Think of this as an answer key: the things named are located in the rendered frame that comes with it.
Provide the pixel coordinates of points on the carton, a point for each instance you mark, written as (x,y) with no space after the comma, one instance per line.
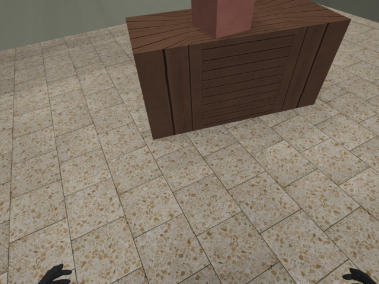
(220,18)

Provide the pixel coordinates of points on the pedestal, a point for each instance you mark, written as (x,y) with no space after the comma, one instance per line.
(191,81)

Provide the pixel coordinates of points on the robot right hand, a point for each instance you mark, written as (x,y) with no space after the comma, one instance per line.
(358,275)

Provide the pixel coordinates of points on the robot left hand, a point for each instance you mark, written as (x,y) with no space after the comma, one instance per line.
(53,273)

